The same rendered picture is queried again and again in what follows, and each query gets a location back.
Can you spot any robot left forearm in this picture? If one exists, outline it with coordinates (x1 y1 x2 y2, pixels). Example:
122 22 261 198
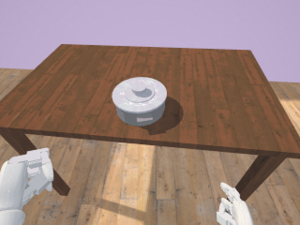
0 209 25 225

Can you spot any knob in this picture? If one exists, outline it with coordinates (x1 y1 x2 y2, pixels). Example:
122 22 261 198
131 82 147 95

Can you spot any lid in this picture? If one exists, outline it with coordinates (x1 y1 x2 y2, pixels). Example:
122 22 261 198
112 77 167 114

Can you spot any right robot hand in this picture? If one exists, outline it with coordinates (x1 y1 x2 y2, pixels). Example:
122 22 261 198
217 182 254 225

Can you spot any left robot hand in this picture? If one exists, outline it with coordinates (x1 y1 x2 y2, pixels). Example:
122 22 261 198
0 147 54 211

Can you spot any pot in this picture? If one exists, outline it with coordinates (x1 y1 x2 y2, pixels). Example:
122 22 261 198
115 101 165 127

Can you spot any table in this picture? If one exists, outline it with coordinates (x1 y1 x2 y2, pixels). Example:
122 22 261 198
0 44 300 213

